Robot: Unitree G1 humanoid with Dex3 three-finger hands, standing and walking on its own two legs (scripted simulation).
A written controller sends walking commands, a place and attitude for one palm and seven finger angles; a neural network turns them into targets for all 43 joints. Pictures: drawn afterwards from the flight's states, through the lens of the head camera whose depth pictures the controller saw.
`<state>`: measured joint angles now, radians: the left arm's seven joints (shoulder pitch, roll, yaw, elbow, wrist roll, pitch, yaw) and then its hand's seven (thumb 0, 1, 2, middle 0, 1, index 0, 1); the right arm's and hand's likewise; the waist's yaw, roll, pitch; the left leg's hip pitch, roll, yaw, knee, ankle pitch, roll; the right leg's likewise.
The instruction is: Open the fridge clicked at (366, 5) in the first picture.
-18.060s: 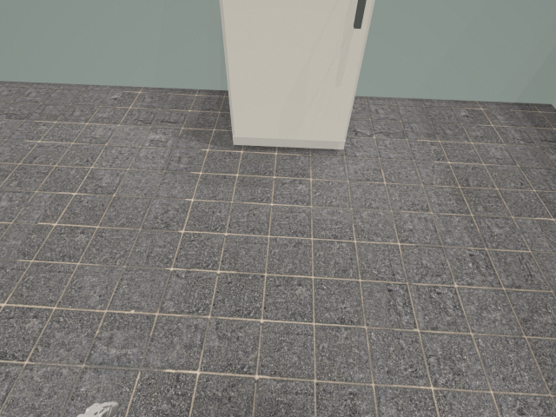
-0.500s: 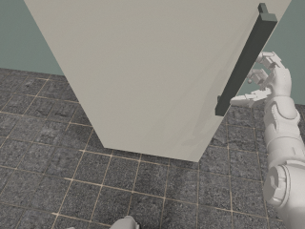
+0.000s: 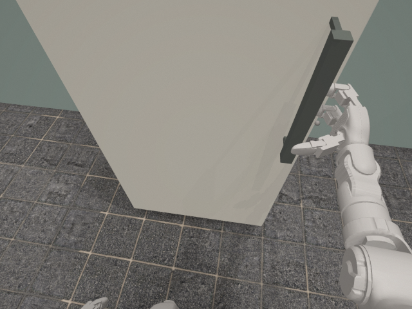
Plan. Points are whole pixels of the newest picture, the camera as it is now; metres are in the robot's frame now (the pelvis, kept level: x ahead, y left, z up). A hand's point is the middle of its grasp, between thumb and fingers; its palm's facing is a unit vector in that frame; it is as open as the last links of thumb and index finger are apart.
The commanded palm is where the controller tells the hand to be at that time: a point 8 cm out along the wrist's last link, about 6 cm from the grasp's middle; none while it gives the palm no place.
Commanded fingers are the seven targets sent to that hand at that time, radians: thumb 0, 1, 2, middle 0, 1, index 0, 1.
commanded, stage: slide the fingers in behind the handle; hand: right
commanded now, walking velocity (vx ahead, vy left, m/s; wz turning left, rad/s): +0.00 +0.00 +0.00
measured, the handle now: (305, 104) +0.50 -0.13 +0.12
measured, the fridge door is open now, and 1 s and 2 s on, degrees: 0 0 0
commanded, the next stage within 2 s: grip the handle and tug to test in 1.18 s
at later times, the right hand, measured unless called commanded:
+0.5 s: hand (300, 123) +0.45 -0.12 +0.12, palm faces +0.02 +1.00 +0.00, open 14.0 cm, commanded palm +0.42 -0.16 +0.12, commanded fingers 0.00 0.50 -0.30 0.30 1.20 0.30 1.20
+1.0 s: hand (296, 122) +0.45 -0.11 +0.12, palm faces +0.03 +1.00 +0.00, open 14.1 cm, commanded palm +0.41 -0.16 +0.12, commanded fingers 0.00 0.50 -0.30 0.30 1.20 0.30 1.20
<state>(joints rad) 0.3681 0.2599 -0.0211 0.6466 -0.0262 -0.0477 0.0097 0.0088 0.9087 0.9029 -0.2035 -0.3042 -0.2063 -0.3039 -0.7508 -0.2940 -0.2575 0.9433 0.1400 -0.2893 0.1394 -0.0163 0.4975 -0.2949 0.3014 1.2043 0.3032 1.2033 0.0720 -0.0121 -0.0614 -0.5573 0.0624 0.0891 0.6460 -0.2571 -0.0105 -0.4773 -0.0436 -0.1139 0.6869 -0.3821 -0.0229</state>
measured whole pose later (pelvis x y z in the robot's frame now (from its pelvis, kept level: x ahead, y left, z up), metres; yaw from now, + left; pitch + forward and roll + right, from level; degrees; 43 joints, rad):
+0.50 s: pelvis +0.01 +0.01 +0.00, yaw +0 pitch +8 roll +0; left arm 0.34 0.25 -0.02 0.65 -0.02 -0.04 0.01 0.01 0.91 0.90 -0.20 -0.30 -0.21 -0.30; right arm -0.70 -0.21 -0.20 0.84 0.13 -0.24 0.07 -0.02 0.50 -0.29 0.30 1.20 0.30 1.20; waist 0.05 -0.03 -0.06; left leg -0.51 0.06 0.10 0.63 -0.26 0.00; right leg -0.42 -0.05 -0.10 0.64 -0.37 -0.01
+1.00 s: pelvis -0.01 +0.02 +0.00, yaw +0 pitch +8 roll +0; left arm 0.35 0.26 -0.02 0.68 -0.02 -0.06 0.01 0.01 0.91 0.90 -0.20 -0.30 -0.21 -0.30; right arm -0.76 -0.22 -0.21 0.96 0.12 -0.30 0.05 -0.02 0.50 -0.30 0.29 1.20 0.28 1.20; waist 0.06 -0.02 -0.05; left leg -0.53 0.06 0.10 0.63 -0.25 0.01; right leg -0.44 -0.04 -0.10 0.64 -0.35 0.00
